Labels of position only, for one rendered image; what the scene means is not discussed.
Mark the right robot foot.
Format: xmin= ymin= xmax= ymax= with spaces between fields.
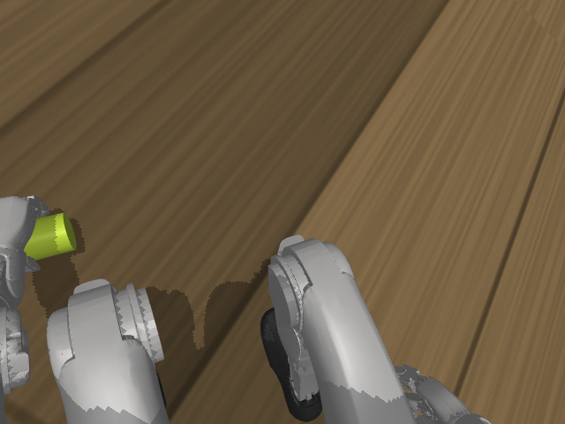
xmin=260 ymin=307 xmax=322 ymax=422

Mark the right robot hand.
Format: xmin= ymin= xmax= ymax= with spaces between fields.
xmin=394 ymin=364 xmax=471 ymax=424

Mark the can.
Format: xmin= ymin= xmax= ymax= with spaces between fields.
xmin=24 ymin=212 xmax=77 ymax=261

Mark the left robot hand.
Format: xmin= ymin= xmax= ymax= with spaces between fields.
xmin=0 ymin=195 xmax=50 ymax=274

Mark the left robot arm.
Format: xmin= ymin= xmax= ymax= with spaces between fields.
xmin=0 ymin=248 xmax=30 ymax=424

